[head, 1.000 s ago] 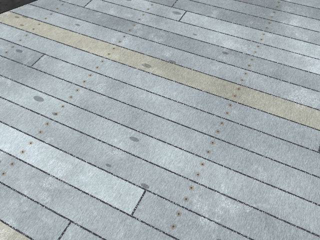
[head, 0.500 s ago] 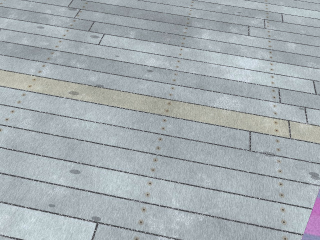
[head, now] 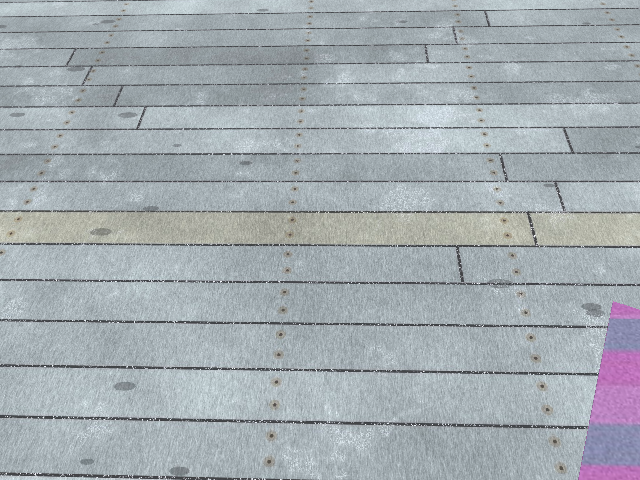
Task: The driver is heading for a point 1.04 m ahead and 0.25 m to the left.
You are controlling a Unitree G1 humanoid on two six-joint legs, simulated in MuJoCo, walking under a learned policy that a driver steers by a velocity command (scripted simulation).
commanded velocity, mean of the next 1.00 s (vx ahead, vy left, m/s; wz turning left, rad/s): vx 0.00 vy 0.00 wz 0.38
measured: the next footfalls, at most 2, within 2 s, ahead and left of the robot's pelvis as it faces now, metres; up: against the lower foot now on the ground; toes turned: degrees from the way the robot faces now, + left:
right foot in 0.62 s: +0.04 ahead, -0.08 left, +0.00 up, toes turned +24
left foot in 1.00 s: -0.05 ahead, +0.11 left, +0.00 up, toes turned +24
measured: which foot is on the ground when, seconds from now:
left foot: down 0.00-0.62, up 0.64-0.98, down 1.00-1.00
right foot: down 0.00-0.24, up 0.26-0.60, down 0.62-1.00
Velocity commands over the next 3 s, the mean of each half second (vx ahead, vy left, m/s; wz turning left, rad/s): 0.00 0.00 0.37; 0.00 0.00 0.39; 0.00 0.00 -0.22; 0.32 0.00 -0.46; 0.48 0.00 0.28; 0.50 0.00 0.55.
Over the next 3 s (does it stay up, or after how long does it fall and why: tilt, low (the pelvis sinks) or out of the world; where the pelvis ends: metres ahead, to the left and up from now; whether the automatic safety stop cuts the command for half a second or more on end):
stays up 0.68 0.12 0.00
